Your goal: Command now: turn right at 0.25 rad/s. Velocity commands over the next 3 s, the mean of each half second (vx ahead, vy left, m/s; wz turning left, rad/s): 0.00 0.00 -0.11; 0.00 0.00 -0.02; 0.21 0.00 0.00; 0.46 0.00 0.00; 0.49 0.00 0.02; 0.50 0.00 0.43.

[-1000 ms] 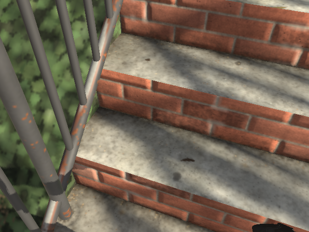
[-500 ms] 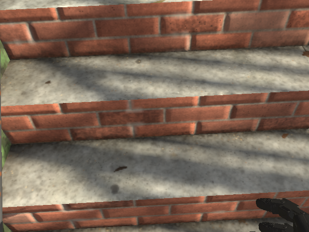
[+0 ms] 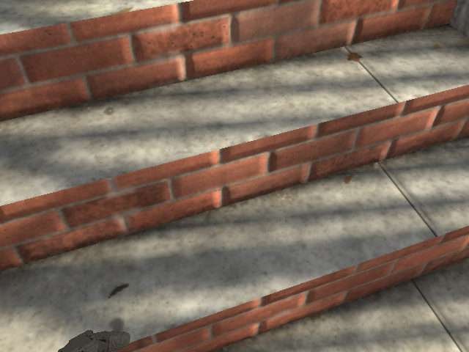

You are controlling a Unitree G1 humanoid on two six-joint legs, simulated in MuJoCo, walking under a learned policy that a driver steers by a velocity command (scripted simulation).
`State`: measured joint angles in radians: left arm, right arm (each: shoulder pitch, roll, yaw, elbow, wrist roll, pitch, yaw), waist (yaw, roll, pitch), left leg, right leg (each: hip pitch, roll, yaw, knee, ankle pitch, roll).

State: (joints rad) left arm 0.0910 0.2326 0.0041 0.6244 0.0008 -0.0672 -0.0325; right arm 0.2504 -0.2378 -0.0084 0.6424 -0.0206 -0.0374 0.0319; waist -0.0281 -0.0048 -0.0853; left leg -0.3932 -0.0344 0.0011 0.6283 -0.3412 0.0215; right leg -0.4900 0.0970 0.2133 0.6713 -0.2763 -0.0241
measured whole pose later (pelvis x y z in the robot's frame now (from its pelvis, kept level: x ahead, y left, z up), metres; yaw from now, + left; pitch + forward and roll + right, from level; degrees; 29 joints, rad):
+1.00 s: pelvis -0.01 +0.00 +0.01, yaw +0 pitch +1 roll +0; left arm 0.35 0.15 0.04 0.81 0.03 0.01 0.05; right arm 0.34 -0.15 -0.03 0.85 -0.01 0.01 -0.10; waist -0.01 -0.02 -0.04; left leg -0.27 -0.01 0.00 0.53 -0.29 0.03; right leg -0.35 0.04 0.09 0.50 -0.19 -0.01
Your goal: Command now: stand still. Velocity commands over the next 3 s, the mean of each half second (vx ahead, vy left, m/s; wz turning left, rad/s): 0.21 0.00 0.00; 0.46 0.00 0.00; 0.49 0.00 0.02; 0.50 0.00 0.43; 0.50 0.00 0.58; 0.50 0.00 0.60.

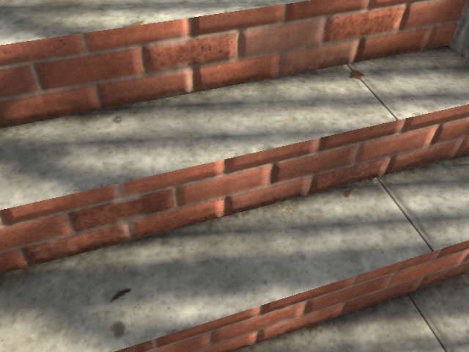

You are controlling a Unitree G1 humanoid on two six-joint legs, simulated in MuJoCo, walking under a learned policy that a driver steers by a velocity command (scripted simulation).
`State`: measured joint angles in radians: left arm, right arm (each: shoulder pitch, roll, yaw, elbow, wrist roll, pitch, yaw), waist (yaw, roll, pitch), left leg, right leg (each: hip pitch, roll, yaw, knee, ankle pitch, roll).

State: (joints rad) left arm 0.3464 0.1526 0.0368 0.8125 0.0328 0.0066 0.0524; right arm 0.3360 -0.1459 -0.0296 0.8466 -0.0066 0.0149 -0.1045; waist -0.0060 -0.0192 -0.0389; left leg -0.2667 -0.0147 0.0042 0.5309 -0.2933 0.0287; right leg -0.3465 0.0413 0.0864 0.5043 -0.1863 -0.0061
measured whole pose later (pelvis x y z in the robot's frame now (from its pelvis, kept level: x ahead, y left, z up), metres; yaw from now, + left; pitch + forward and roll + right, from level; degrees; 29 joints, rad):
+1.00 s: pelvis +0.27 -0.03 +0.16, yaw +0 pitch +2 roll +0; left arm 0.17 0.15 0.03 0.73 0.05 -0.09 -0.01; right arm 0.29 -0.19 -0.04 1.07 -0.04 -0.03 -0.03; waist 0.06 0.00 -0.08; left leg -0.53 -0.05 0.09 0.86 -0.46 0.12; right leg -1.00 0.07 0.16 1.97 -0.01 -0.12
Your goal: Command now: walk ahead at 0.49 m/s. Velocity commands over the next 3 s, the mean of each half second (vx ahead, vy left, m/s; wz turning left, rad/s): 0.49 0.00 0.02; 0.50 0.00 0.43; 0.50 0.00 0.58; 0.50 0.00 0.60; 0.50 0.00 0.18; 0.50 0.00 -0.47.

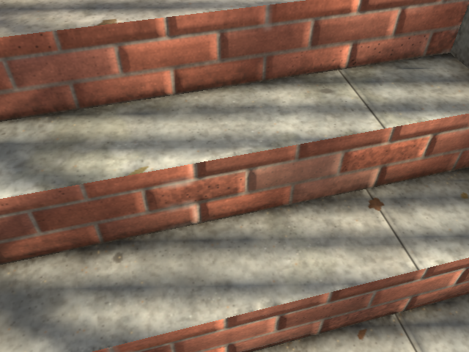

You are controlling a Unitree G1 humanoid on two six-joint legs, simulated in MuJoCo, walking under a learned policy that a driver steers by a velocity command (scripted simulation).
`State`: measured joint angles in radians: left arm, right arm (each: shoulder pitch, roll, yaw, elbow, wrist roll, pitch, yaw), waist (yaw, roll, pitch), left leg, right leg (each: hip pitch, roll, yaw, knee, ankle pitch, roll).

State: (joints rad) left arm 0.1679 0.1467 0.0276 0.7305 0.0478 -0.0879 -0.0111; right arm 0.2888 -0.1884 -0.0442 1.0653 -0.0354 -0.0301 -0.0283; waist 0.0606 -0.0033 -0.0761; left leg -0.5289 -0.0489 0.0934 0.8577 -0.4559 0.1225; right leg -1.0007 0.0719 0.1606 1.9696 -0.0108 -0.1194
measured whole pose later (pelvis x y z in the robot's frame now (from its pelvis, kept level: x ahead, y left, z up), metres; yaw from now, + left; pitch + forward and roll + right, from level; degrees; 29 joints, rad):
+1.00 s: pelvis +0.44 -0.19 +0.24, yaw +12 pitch +8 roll -1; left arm 0.39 0.11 -0.07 1.14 0.15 -0.10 -0.12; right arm 0.10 -0.17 0.00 0.98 -0.01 0.04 0.06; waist 0.00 0.04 -0.18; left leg -1.45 0.06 -0.08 2.07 0.03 0.26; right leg -0.17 -0.03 -0.42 0.34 -0.31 -0.05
